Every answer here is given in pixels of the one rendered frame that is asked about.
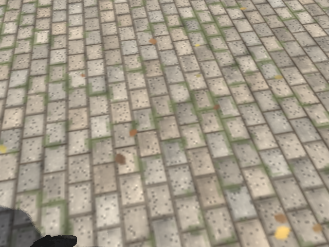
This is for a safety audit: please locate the robot left hand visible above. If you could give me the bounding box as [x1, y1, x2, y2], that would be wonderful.
[30, 235, 77, 247]

